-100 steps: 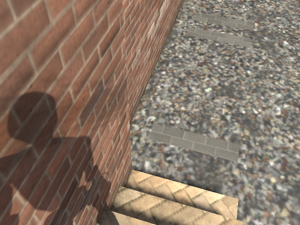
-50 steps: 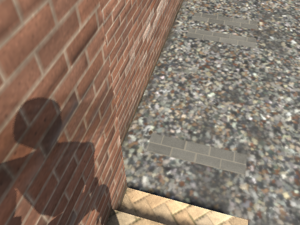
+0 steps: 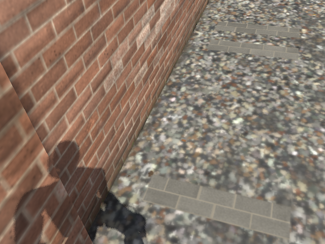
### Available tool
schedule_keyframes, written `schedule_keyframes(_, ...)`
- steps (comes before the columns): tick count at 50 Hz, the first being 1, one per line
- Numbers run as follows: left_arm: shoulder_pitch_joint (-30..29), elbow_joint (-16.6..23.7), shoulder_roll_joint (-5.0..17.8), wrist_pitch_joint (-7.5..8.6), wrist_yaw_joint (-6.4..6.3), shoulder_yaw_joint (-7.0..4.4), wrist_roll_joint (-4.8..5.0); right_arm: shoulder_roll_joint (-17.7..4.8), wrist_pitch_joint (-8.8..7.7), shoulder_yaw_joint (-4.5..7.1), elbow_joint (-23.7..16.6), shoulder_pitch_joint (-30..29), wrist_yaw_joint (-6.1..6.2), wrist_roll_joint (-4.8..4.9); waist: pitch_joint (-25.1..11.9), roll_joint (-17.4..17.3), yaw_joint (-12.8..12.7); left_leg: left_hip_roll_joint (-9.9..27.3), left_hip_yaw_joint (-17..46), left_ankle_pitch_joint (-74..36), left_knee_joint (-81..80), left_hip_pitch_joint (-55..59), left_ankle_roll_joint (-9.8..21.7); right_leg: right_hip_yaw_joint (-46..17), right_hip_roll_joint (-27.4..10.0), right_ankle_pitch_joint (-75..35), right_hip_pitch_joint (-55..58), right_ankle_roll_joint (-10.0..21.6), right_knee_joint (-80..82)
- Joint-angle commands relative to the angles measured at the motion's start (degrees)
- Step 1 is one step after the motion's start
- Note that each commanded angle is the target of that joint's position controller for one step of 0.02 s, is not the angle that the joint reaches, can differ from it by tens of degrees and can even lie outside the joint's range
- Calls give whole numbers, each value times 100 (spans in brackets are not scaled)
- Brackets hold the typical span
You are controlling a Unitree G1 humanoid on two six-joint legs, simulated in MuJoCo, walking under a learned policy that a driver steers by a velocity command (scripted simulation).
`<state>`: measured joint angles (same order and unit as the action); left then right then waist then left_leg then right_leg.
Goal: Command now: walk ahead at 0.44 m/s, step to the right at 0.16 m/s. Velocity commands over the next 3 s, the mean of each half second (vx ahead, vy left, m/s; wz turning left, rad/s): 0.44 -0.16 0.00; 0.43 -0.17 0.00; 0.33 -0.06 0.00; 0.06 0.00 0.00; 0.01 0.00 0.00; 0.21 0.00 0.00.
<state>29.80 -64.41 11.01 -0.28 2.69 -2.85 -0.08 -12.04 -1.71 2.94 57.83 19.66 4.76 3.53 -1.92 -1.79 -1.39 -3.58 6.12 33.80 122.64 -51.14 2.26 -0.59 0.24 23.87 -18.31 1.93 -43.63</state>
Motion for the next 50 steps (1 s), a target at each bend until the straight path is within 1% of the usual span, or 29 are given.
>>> schedule_keyframes(1,-319,196,28,58,-198,279,-294,77,-88,-115,-548,-222,-66,-159,897,1031,517,317,668,-1627,-522,-2392,171,-2827,-1631,-92,369,355,1727)
schedule_keyframes(3,-154,284,-194,155,-294,426,-347,-47,-95,-74,-539,-75,-172,-237,995,928,460,169,357,-2995,-2559,-2250,-10,-2273,-1227,265,39,350,1823)
schedule_keyframes(5,317,158,125,253,-450,438,-300,-121,4,-48,-800,-563,-203,-378,1004,696,354,179,198,-3995,-4120,-1154,-55,-2250,-1216,-453,-615,505,2447)
schedule_keyframes(7,490,36,529,317,-484,319,-238,-109,73,-39,-740,-465,-300,-279,914,956,440,190,271,-4696,-4782,-578,-77,-2149,-1161,-473,-428,660,2536)
schedule_keyframes(9,1031,-169,364,432,-602,368,15,-369,-33,39,-1039,-1133,-418,-139,1174,1023,122,137,543,-5548,-6142,-1348,-100,-1958,-1139,-779,787,450,2194)
schedule_keyframes(12,1310,-276,370,389,-729,354,-14,-219,-21,23,-1364,-1842,-551,-205,1417,904,-71,215,208,-6237,-7689,-529,-144,-1517,-1018,-760,694,297,2337)
schedule_keyframes(17,1409,-212,141,222,-755,342,-41,-137,-31,1,-1677,-2141,-651,-261,1568,594,-333,322,118,-5992,-8268,-303,-46,-1180,-718,-1781,1208,345,1582)
schedule_keyframes(24,963,182,417,224,-678,183,29,-323,-275,-47,-1823,-2321,-958,-383,820,401,-502,310,-442,-5933,-8583,919,-13,-1252,-328,-2293,1254,629,-511)
schedule_keyframes(26,198,326,526,203,-547,154,33,-612,-384,94,-1310,-981,-995,-284,434,571,177,453,-369,-5360,-8419,2175,42,-1488,-210,-2649,962,750,-1867)
schedule_keyframes(27,-47,232,479,259,-374,130,34,-1025,-424,280,-739,600,-962,-305,-160,555,764,220,-677,-5370,-8572,4020,141,-1279,114,-4228,465,604,-2758)
schedule_keyframes(28,-728,191,663,344,-291,75,83,-1066,-514,351,-79,2600,-904,-388,-231,148,1928,319,-1024,-6006,-8770,6298,172,-1062,335,-4026,-1272,305,-4932)
schedule_keyframes(29,-1094,242,608,497,-272,27,206,-852,-502,305,377,3573,-850,-280,260,-899,2451,1210,-315,-6553,-10585,6671,700,-483,1441,1144,-2053,-16,-7984)
schedule_keyframes(30,273,454,106,615,-299,68,293,-694,-494,50,227,2636,-708,-426,97,-1782,971,1980,843,-9636,-8156,8002,1050,-1499,1310,2648,-4095,-140,-8103)
schedule_keyframes(31,728,556,301,717,-337,56,397,-771,-417,59,-74,2060,-593,-366,-496,-2179,635,2498,1637,-10495,-7871,8325,1540,-1975,954,2370,-4499,-251,-7524)
schedule_keyframes(32,550,630,537,706,-415,8,362,-608,-457,24,-178,1650,-564,-236,-440,-224,461,2461,1681,-8330,-8555,7236,1532,-1728,487,1401,-4188,-209,-6577)
schedule_keyframes(34,-697,1201,928,612,-610,-166,168,-1043,-693,118,-492,549,-427,-115,521,1186,21,2114,1506,-6572,-9764,4606,1401,-1199,186,-480,-3465,-146,-4663)
schedule_keyframes(35,-722,1392,758,511,-586,-159,127,-1249,-719,149,-632,-190,-274,-316,854,401,-350,2491,1763,-7045,-9621,3251,1625,-1249,-326,-862,-2919,-510,-3402)
schedule_keyframes(36,-915,1636,398,378,-598,-43,239,-1253,-604,125,-822,-819,-190,-503,938,225,-562,2725,2154,-6640,-9609,2283,1745,-1294,-941,-934,-2544,-846,-2308)
schedule_keyframes(37,-395,1277,235,326,-479,10,139,-1169,-586,111,-565,19,-127,-706,294,693,-344,2251,1905,-6447,-9101,2150,1625,-860,-679,-2186,-1658,-770,-2859)
schedule_keyframes(39,-1121,1591,706,412,-196,-130,-4,-563,-663,-60,-604,264,218,-48,587,149,-180,1095,497,-3451,-8471,1939,736,-860,-669,-4905,-1536,-534,-233)
schedule_keyframes(40,-1146,1544,402,443,-41,-68,-95,-505,-649,-112,-552,538,248,17,308,293,-45,586,-87,-2117,-8345,1397,513,-487,-361,-6078,-96,-450,540)
schedule_keyframes(41,-1376,1696,164,404,39,-14,-31,-588,-594,-115,-450,668,259,30,248,136,0,479,-195,-1499,-8312,1091,437,-302,-209,-6573,740,-523,747)
schedule_keyframes(42,-1656,1900,233,332,66,-36,30,-795,-537,-51,-509,531,251,30,306,10,66,569,-169,-1332,-8109,1403,432,-360,-218,-6316,696,-545,931)
schedule_keyframes(45,-2406,2170,628,369,35,-102,125,-629,-290,28,-583,766,253,-48,815,83,630,908,423,-1627,-7045,3495,310,-623,-678,-5719,-729,-364,2529)
schedule_keyframes(46,-2171,2104,734,454,82,-138,125,-684,-195,70,-571,894,202,-161,779,-57,620,1009,481,-2194,-6474,4044,270,-564,-776,-5449,-702,-199,2945)
schedule_keyframes(47,-1071,1761,908,474,52,-251,149,-826,-119,165,-530,706,175,-302,441,-97,89,1086,599,-2310,-5377,3743,217,-708,-1054,-5621,407,91,3409)
schedule_keyframes(48,55,1226,1412,447,17,-433,-13,-685,-198,120,-499,841,-32,-354,-93,665,-263,412,-41,-2049,-3537,3292,-16,72,-714,-6400,1835,200,3163)
schedule_keyframes(49,974,692,1945,578,75,-471,-151,-164,-323,42,-376,1838,-329,-453,-977,2292,21,-282,-51,2241,-798,265,-289,-437,-1398,-9035,5190,882,530)
schedule_keyframes(50,1136,680,1780,619,74,-500,-34,-378,-509,-62,-568,1695,-388,-186,-1584,2100,-413,-78,290,2183,195,-1178,-319,-1221,-1837,-8877,5784,1310,-87)
